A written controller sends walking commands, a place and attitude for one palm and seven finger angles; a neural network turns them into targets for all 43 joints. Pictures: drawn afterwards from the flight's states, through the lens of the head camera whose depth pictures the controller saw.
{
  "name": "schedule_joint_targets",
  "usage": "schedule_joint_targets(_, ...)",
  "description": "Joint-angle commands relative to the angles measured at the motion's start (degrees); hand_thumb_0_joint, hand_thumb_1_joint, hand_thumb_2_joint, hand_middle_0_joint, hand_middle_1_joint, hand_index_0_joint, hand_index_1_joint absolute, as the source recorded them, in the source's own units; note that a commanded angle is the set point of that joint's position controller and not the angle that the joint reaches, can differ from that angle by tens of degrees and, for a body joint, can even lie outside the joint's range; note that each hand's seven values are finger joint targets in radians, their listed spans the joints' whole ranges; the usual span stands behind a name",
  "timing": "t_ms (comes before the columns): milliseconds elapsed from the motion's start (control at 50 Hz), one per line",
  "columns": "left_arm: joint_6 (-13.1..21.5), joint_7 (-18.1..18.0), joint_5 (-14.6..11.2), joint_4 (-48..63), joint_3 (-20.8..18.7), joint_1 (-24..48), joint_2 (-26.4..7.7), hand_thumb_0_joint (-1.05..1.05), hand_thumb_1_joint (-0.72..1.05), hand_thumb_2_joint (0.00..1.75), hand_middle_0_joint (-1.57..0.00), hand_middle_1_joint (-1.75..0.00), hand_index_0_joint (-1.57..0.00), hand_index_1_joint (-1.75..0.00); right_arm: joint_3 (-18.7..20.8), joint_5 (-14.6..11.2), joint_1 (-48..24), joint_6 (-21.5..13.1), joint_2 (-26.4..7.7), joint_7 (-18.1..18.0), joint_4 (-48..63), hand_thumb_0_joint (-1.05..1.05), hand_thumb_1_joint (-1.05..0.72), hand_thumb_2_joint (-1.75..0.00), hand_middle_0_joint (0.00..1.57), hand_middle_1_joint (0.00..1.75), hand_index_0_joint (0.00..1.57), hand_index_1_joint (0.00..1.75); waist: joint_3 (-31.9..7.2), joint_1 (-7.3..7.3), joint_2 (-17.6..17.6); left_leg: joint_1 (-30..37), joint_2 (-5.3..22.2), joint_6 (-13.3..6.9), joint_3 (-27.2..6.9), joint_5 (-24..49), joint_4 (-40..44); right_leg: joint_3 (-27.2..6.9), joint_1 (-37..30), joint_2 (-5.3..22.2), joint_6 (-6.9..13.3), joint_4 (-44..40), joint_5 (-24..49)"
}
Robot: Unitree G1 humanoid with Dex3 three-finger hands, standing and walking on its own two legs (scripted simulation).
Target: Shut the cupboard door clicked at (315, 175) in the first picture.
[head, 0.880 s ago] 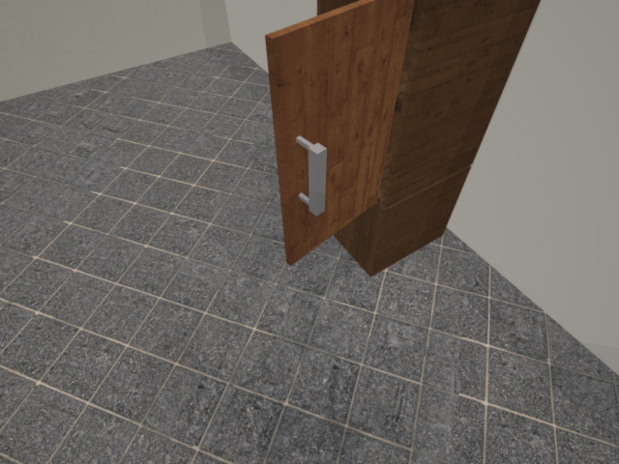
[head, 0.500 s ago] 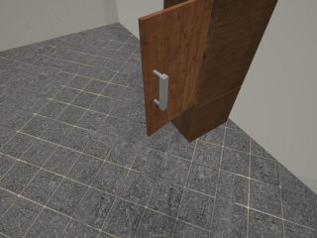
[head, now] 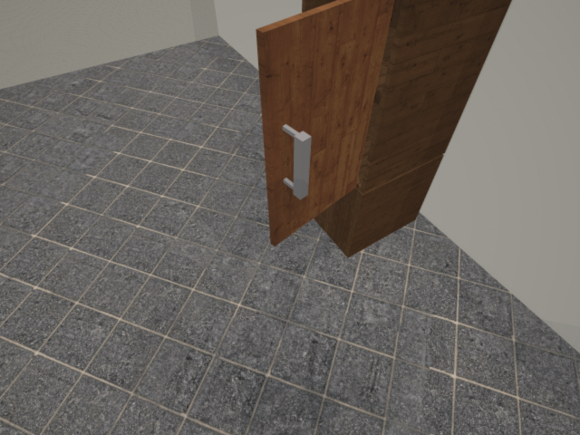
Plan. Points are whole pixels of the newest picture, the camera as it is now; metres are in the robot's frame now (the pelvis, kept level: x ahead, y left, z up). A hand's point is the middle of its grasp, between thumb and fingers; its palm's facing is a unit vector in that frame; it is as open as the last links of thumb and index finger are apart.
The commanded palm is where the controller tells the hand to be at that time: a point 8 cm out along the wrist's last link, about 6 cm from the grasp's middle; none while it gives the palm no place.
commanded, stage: walk around to get in front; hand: left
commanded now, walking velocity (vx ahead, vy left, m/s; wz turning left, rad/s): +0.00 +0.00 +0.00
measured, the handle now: (294, 162) +0.66 +0.03 -0.04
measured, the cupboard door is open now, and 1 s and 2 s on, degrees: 100 100 100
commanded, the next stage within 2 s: none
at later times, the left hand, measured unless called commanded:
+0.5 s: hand out of the picture +0.08 +0.17 -0.18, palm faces -0.14 -0.95 -0.27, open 7.4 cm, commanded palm none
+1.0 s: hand out of the picture +0.12 +0.16 -0.18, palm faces -0.35 -0.90 -0.25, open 7.4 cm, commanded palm none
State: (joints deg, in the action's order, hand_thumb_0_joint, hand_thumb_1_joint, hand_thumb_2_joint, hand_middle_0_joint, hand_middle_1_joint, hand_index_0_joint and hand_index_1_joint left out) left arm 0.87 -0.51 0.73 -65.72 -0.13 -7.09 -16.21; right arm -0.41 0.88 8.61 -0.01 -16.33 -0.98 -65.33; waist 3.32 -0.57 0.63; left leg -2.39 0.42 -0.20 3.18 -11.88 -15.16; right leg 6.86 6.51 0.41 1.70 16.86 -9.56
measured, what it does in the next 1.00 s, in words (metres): lifts its left foot, turning right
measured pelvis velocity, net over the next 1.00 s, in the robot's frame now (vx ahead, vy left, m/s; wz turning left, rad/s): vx -0.01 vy -0.02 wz -0.45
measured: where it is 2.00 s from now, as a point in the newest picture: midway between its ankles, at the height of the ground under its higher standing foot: outside the picture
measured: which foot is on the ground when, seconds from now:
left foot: down 0.00-0.50, up 0.52-1.00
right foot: down 0.00-1.00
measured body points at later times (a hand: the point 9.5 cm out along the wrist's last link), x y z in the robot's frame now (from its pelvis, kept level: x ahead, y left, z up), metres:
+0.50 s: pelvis -0.01 -0.03 -0.02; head +0.03 -0.06 +0.42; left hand +0.09 +0.22 -0.16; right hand -0.03 -0.27 -0.19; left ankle -0.04 +0.11 -0.75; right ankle -0.03 -0.12 -0.74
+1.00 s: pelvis -0.01 -0.02 -0.01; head +0.05 -0.04 +0.43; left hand +0.13 +0.20 -0.16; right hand +0.03 -0.31 -0.14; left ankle +0.04 +0.11 -0.73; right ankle -0.03 -0.12 -0.75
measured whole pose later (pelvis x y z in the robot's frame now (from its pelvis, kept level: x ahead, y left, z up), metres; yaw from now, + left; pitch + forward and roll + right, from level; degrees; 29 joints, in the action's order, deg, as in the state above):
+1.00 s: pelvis -0.01 -0.02 -0.01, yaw -26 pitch +3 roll +1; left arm -2.8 -0.3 1.7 -53.5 -4.6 -13.3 -13.0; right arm 2.5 -0.3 2.2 1.9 -12.2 -2.2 -51.2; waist 5.1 2.6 -2.5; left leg -18.9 -0.3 3.0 -1.6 -20.2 -36.8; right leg -12.5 18.1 -6.5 1.8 28.2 -11.6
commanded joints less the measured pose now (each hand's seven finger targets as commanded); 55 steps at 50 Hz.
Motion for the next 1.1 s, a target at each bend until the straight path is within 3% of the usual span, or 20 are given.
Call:
schedule_joint_targets(0,1.47,-0.72,-0.12,3.11,-2.14,1.09,-10.87,0.00,0.90,0.90,-0.20,-0.30,-0.20,-0.30,2.08,-0.05,-0.06,-1.30,-10.12,-0.40,2.54,0.00,-0.90,-0.90,0.20,0.30,0.20,0.30,-4.60,0.28,-0.22,-1.74,7.37,-0.89,-5.76,10.92,1.71,-8.03,-3.39,8.04,1.05,-1.90,11.17)
schedule_joint_targets(120,-0.17,-0.98,-0.21,3.04,-1.73,-0.81,-5.90,0.00,0.90,0.90,-0.20,-0.30,-0.20,-0.30,1.39,0.21,3.61,-0.32,-4.40,-1.09,1.82,0.00,-0.90,-0.90,0.20,0.30,0.20,0.30,-4.62,-0.28,0.25,-0.63,8.17,0.22,-2.46,13.80,-1.91,-8.74,-0.69,7.86,0.59,1.82,17.88)
schedule_joint_targets(240,-2.42,-0.37,0.37,6.94,-3.53,-1.56,-6.66,0.00,0.90,0.90,-0.20,-0.30,-0.20,-0.30,3.43,0.37,5.05,1.19,-6.39,-2.05,5.22,0.00,-0.90,-0.90,0.20,0.30,0.20,0.30,-3.01,-0.48,0.76,-1.87,10.69,-0.63,-0.29,11.01,-6.42,-10.23,6.58,5.55,0.99,10.28,17.24)
schedule_joint_targets(280,-3.03,0.12,0.57,8.76,-3.87,-1.20,-5.88,0.00,0.90,0.90,-0.20,-0.30,-0.20,-0.30,4.15,0.60,4.91,1.33,-7.34,-2.21,6.60,0.00,-0.90,-0.90,0.20,0.30,0.20,0.30,-1.69,-0.43,2.84,-2.48,13.55,-2.45,-2.49,9.00,-5.16,-9.43,10.91,3.27,0.47,15.39,11.02)
schedule_joint_targets(360,-4.32,0.89,0.69,12.48,-4.84,0.39,-3.63,0.00,0.90,0.90,-0.20,-0.30,-0.20,-0.30,4.69,1.15,4.58,0.53,-7.89,-2.33,8.29,0.00,-0.90,-0.90,0.20,0.30,0.20,0.30,0.53,-0.12,9.77,-3.84,23.38,-10.45,-7.08,20.14,-2.08,-8.67,19.18,0.85,-1.07,37.33,-20.63)
schedule_joint_targets(420,-3.78,1.43,0.65,12.91,-5.00,-3.34,-2.21,0.00,0.90,0.90,-0.20,-0.30,-0.20,-0.30,5.22,1.33,0.52,0.35,-8.06,-2.24,10.56,0.00,-0.90,-0.90,0.20,0.30,0.20,0.30,-0.65,2.50,6.99,-5.23,21.30,-7.38,-1.76,24.03,-8.65,-6.52,13.08,2.06,-0.80,28.37,-17.22)
schedule_joint_targets(460,-2.92,1.51,0.83,11.18,-5.93,-10.27,-3.81,0.00,0.90,0.90,-0.20,-0.30,-0.20,-0.30,5.56,0.59,-0.78,0.73,-7.88,-2.02,11.31,0.00,-0.90,-0.90,0.20,0.30,0.20,0.30,-3.62,5.58,0.40,-9.51,15.23,-2.14,3.82,15.44,-21.88,-6.08,2.00,1.68,-0.60,12.18,1.08)
schedule_joint_targets(480,-2.09,0.66,1.50,10.66,-7.09,-13.15,-9.72,0.00,0.90,0.90,-0.20,-0.30,-0.20,-0.30,5.30,-0.26,0.14,1.02,-4.16,-1.71,12.95,0.00,-0.90,-0.90,0.20,0.30,0.20,0.30,-4.29,5.98,-18.30,-20.60,6.22,1.92,8.11,-7.83,-35.99,-25.41,-3.78,13.28,3.29,2.63,17.41)
schedule_joint_targets(500,-1.95,-0.09,0.59,10.80,-7.38,-14.64,-12.53,0.00,0.90,0.90,-0.20,-0.30,-0.20,-0.30,5.01,-0.41,-1.61,1.71,-3.20,-1.51,14.95,0.00,-0.90,-0.90,0.20,0.30,0.20,0.30,-3.14,6.74,-22.67,-26.54,0.88,3.10,2.40,-26.56,-47.59,-37.65,-1.25,21.35,9.10,0.23,30.27)
schedule_joint_targets(540,-2.29,-0.84,0.40,13.01,-7.09,-9.21,-9.30,0.00,0.90,0.90,-0.20,-0.30,-0.20,-0.30,5.32,-0.38,-2.38,2.57,-3.08,-1.02,13.61,0.00,-0.90,-0.90,0.20,0.30,0.20,0.30,-0.01,4.11,-11.48,-29.37,3.95,2.38,-4.93,-19.48,-54.44,-34.79,5.10,17.73,11.40,-2.11,4.24)
schedule_joint_targets(620,-1.35,-1.05,0.49,14.67,-6.51,-6.52,-6.71,0.00,0.90,0.90,-0.20,-0.30,-0.20,-0.30,5.10,-0.16,-1.20,2.25,-1.50,-0.57,13.13,0.00,-0.90,-0.90,0.20,0.30,0.20,0.30,-5.53,1.46,-4.92,-28.08,3.96,3.84,-5.07,-9.83,-51.70,-27.96,1.82,11.71,8.35,1.98,12.55)
schedule_joint_targets(700,-1.25,-1.07,0.60,13.93,-6.67,-9.80,-6.62,0.00,0.90,0.90,-0.20,-0.30,-0.20,-0.30,4.92,-0.38,-2.83,2.06,-0.74,-1.01,14.25,0.00,-0.90,-0.90,0.20,0.30,0.20,0.30,-8.91,2.68,-6.08,-29.11,2.70,4.61,-4.63,-9.71,-45.89,-27.95,-5.19,10.11,7.62,4.11,21.03)
schedule_joint_targets(840,-1.88,-0.71,1.04,14.81,-7.22,-10.18,-7.54,0.00,0.90,0.90,-0.20,-0.30,-0.20,-0.30,4.76,-0.73,-6.60,1.43,-1.25,-1.44,16.79,0.00,-0.90,-0.90,0.20,0.30,0.20,0.30,-5.86,3.52,-8.00,-26.02,1.19,4.25,-5.06,-12.93,-35.53,-33.04,-1.64,10.24,10.13,4.49,22.11)
schedule_joint_targets(940,-2.47,-0.49,0.84,16.48,-7.46,-5.52,-8.11,0.00,0.90,0.90,-0.20,-0.30,-0.20,-0.30,4.82,-1.22,-0.81,0.71,-1.50,-1.51,16.28,0.00,-0.90,-0.90,0.20,0.30,0.20,0.30,-7.42,0.44,-9.11,-12.18,-0.82,2.83,-5.02,-6.99,-18.01,-34.66,7.03,6.93,6.74,7.06,15.87)
schedule_joint_targets(960,-2.55,-0.43,0.52,16.98,-7.24,-3.94,-7.56,0.00,0.90,0.90,-0.20,-0.30,-0.20,-0.30,5.01,-1.23,2.15,0.31,-2.38,-1.74,15.51,0.00,-0.90,-0.90,0.20,0.30,0.20,0.30,-8.48,-1.22,-7.29,-4.11,0.12,2.57,-4.60,-2.37,-10.77,-32.99,11.97,5.22,4.35,8.99,11.94)
schedule_joint_targets(980,-2.68,-0.23,0.02,17.72,-6.60,-4.02,-4.92,0.00,0.90,0.90,-0.20,-0.30,-0.20,-0.30,5.37,-0.82,3.98,-0.28,-5.76,-2.16,15.09,0.00,-0.90,-0.90,0.20,0.30,0.20,0.30,-8.81,-2.08,1.03,3.81,7.93,0.52,-11.96,-3.80,-3.46,-27.99,21.07,-0.29,1.51,14.21,0.24)
schedule_joint_targets(1000,-2.52,0.58,-0.46,18.83,-5.96,-4.92,-2.05,0.00,0.90,0.90,-0.20,-0.30,-0.20,-0.30,6.54,0.09,4.32,-0.60,-11.08,-2.11,16.20,0.00,-0.90,-0.90,0.20,0.30,0.20,0.30,-8.80,-1.70,18.30,6.05,23.81,-4.92,-28.24,-0.70,2.13,-16.76,29.06,-6.98,-2.22,28.46,-22.72)
schedule_joint_targets(1020,-2.66,0.88,0.42,19.32,-6.23,-2.00,-4.71,0.00,0.90,0.90,-0.20,-0.30,-0.20,-0.30,6.21,0.59,4.51,-0.16,-11.79,-2.37,16.75,0.00,-0.90,-0.90,0.20,0.30,0.20,0.30,-5.98,-2.26,12.63,-0.98,29.13,-10.03,-30.22,5.69,1.48,-13.00,28.71,-4.00,-3.75,40.06,-26.28)
schedule_joint_targets(1040,-2.63,1.42,0.74,19.91,-6.74,-2.53,-5.28,0.00,0.90,0.90,-0.20,-0.30,-0.20,-0.30,5.52,1.02,1.60,-0.13,-10.09,-2.63,18.19,0.00,-0.90,-0.90,0.20,0.30,0.20,0.30,-3.53,0.14,5.81,-6.76,27.36,-11.42,-24.90,10.57,0.48,-12.09,27.03,-1.94,-4.59,46.37,-23.22)
schedule_joint_targets(1080,-2.93,1.94,1.04,17.42,-6.89,-3.72,-3.65,0.00,0.90,0.90,-0.20,-0.30,-0.20,-0.30,4.47,1.23,-0.01,-0.59,-6.52,-2.52,18.31,0.00,-0.90,-0.90,0.20,0.30,0.20,0.30,-3.97,1.87,9.46,-5.11,19.38,-8.28,-13.72,27.52,-4.48,-10.82,27.97,-1.51,-5.46,52.14,-18.40)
